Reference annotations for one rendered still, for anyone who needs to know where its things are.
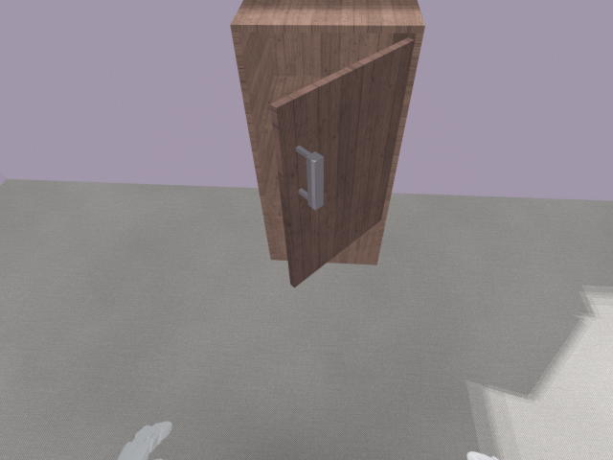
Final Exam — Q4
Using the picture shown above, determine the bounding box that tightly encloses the cupboard door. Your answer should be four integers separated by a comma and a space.
270, 37, 415, 288

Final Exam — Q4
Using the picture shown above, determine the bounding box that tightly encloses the left robot hand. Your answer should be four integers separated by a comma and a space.
115, 422, 172, 460

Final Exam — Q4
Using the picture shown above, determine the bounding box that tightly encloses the handle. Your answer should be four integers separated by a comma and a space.
296, 145, 324, 211

